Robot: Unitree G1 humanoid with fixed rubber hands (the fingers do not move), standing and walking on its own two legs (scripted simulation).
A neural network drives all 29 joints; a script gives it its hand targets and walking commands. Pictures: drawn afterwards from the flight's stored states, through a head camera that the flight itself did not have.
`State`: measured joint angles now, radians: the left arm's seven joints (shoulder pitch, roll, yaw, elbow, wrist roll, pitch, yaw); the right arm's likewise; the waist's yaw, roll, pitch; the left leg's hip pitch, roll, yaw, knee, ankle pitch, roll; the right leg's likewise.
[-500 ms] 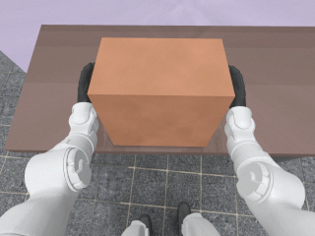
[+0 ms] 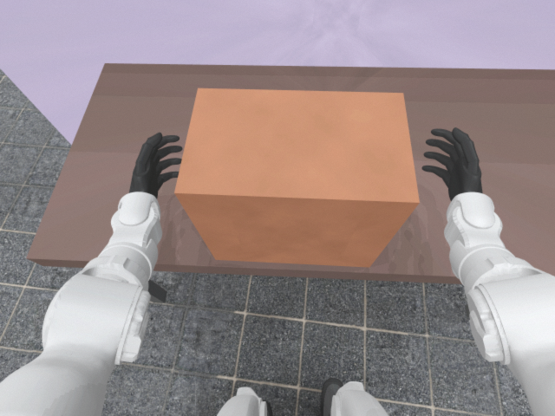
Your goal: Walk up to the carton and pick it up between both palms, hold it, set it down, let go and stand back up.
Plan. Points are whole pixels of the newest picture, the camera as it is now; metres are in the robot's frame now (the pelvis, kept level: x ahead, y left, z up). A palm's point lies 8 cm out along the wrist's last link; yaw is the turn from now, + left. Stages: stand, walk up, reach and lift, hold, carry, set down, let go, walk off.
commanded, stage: set down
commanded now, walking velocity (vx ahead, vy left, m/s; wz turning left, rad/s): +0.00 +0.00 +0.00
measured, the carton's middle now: (294, 189) +0.46 +0.01 -0.02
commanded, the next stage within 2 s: none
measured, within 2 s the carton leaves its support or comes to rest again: neither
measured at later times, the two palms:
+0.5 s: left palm (120, 133) +0.45 +0.23 +0.12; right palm (508, 135) +0.46 -0.24 +0.11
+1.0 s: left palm (104, 146) +0.43 +0.25 +0.11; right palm (506, 150) +0.44 -0.24 +0.11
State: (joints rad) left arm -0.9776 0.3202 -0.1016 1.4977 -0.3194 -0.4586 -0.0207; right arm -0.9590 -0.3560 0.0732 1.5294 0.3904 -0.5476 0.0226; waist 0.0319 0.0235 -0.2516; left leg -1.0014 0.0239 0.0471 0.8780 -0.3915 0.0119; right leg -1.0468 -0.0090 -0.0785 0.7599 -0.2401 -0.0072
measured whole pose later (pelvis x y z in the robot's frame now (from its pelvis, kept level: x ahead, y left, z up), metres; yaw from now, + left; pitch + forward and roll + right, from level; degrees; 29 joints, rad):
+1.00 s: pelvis +0.00 -0.02 +0.02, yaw +4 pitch +23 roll +0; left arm -1.02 0.45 -0.28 1.39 -0.54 -0.21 -0.02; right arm -0.86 -0.36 0.01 1.17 0.38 -0.14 0.01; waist -0.04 -0.01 -0.26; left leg -0.78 0.00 0.01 0.70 -0.32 0.01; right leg -0.84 -0.03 -0.12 0.65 -0.21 -0.04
